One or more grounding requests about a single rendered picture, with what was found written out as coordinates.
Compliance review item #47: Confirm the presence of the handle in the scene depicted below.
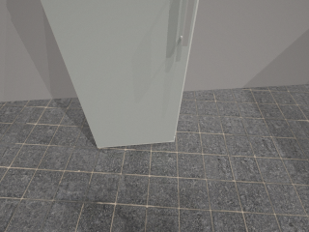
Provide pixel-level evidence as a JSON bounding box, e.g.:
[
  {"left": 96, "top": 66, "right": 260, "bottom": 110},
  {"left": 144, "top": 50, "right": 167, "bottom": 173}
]
[{"left": 181, "top": 0, "right": 195, "bottom": 46}]

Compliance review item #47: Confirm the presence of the fridge door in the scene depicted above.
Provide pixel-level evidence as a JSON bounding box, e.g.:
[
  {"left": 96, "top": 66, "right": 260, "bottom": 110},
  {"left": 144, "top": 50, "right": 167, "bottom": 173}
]
[{"left": 42, "top": 0, "right": 197, "bottom": 147}]

